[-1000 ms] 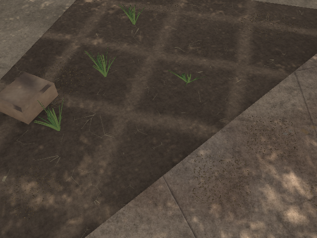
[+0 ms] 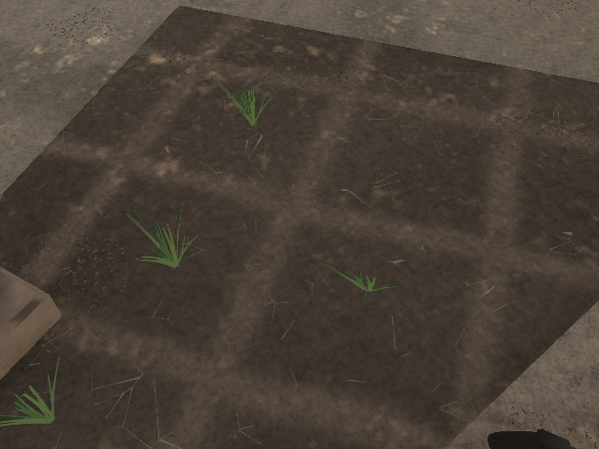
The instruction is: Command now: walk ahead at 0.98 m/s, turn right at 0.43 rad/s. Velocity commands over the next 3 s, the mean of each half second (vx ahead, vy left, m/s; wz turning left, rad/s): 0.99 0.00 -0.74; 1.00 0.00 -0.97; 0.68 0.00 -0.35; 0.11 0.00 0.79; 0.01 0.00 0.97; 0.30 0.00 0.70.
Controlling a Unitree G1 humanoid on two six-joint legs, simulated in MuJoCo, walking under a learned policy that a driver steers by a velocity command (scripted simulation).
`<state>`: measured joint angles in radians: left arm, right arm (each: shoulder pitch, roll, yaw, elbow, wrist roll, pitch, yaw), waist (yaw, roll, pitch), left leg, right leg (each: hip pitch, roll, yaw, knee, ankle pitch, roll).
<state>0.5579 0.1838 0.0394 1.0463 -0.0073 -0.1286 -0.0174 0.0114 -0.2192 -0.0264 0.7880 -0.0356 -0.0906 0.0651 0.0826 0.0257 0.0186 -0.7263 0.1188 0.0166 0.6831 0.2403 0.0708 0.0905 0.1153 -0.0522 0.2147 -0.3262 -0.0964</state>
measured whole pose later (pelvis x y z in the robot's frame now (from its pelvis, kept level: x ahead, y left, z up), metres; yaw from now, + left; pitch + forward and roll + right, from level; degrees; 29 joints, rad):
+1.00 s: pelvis +0.90 -0.22 -0.08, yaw -51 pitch +3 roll +0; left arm 0.48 0.33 0.09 0.84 0.00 -0.08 -0.01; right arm -0.04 -0.25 0.02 0.57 -0.03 -0.08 0.00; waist 0.13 0.01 0.03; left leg -0.53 0.03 -0.07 0.50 -0.07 -0.02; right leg 0.05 0.19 0.30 0.56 -0.49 -0.16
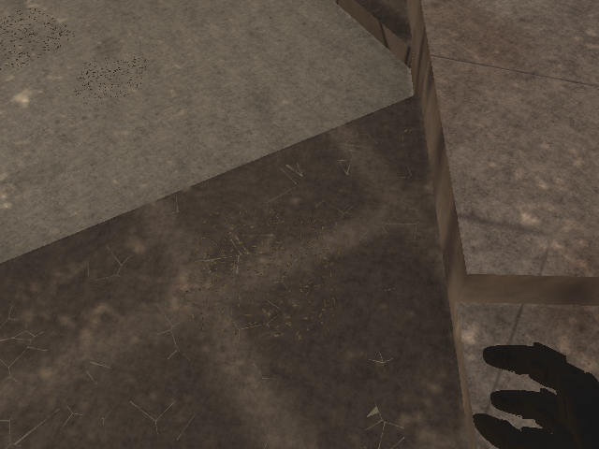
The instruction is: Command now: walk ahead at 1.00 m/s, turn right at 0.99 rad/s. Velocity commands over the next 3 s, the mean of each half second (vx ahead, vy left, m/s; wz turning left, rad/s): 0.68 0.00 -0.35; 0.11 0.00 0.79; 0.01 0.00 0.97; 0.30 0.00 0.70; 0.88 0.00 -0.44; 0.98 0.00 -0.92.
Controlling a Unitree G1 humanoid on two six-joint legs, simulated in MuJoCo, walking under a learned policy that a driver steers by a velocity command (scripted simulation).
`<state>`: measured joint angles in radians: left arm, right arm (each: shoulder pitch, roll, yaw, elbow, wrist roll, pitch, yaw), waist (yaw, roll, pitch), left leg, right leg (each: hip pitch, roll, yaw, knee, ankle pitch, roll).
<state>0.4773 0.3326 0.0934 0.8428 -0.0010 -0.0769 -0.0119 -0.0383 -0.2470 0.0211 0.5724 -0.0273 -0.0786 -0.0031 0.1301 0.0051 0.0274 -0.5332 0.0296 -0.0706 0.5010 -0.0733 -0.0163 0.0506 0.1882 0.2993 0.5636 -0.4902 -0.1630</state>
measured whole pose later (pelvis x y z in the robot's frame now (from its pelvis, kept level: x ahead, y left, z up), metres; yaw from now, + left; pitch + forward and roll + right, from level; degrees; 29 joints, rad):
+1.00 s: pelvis +0.46 +0.03 +0.02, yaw +18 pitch +4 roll -2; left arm 0.05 0.30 0.09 0.74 0.01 0.00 0.04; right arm 0.24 -0.32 -0.09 0.58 0.01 0.02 0.00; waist -0.02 -0.01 0.04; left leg -0.43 -0.03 -0.03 0.57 -0.21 0.06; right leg -0.57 -0.02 0.02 1.16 -0.44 0.04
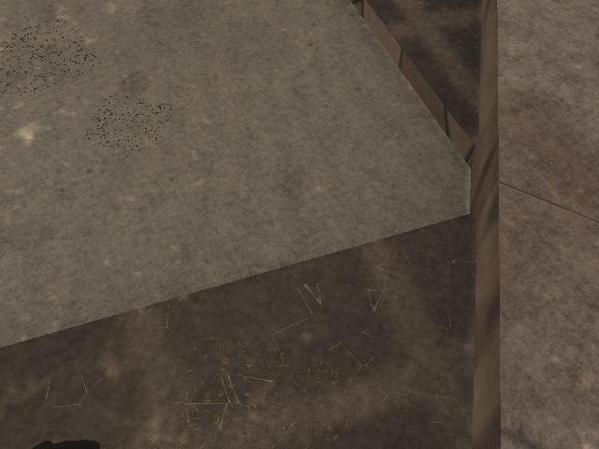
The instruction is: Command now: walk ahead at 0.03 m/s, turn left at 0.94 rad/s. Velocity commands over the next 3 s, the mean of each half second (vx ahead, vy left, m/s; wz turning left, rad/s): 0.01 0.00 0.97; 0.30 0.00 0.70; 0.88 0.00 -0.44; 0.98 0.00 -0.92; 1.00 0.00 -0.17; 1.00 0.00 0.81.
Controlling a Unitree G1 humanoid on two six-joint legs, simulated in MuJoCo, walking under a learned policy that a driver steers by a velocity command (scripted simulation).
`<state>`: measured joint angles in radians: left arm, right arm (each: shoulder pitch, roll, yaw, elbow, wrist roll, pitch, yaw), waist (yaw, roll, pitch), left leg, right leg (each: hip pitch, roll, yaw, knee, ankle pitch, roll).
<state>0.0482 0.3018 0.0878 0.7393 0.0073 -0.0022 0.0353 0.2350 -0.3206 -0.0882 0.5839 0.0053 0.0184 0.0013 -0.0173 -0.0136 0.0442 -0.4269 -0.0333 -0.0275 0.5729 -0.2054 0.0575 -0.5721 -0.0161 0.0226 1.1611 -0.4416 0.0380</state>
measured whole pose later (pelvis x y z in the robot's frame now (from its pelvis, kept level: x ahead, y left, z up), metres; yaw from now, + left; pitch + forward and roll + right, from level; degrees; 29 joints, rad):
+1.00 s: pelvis +0.08 +0.09 +0.02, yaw +48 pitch +3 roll -2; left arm 0.15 0.32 0.08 0.79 0.05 0.00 -0.07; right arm 0.42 -0.28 -0.05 0.67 -0.01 -0.04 0.03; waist -0.04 -0.02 -0.05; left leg -0.07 -0.02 -0.08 0.28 -0.26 0.05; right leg -0.63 -0.08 -0.01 0.81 -0.06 0.06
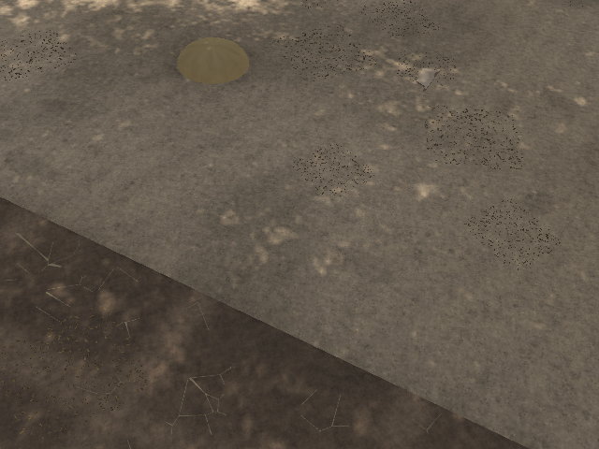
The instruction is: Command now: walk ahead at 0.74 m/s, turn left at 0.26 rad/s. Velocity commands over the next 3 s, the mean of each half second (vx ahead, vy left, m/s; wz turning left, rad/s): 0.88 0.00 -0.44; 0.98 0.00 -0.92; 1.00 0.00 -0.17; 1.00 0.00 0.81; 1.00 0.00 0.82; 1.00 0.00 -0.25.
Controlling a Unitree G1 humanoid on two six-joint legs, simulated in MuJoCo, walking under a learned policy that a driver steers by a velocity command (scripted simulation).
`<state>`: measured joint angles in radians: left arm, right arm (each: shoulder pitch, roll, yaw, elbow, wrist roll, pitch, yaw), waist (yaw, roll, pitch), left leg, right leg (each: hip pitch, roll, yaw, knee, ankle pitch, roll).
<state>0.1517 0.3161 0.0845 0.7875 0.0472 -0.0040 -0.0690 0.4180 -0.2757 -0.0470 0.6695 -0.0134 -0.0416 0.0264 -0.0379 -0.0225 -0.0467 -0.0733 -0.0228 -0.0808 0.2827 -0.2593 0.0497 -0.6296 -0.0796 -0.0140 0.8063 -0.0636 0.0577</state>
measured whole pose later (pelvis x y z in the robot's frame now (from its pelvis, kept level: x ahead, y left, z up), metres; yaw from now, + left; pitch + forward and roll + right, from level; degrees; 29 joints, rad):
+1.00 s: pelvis +0.80 -0.29 -0.04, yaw -43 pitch -1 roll +4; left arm -0.03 0.41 0.06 0.65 0.04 -0.02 -0.11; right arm 0.39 -0.37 -0.08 0.93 0.00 -0.16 -0.02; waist -0.04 -0.04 0.06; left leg 0.15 -0.01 0.24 0.41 -0.39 -0.05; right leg -0.57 -0.02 -0.12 0.64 0.33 -0.10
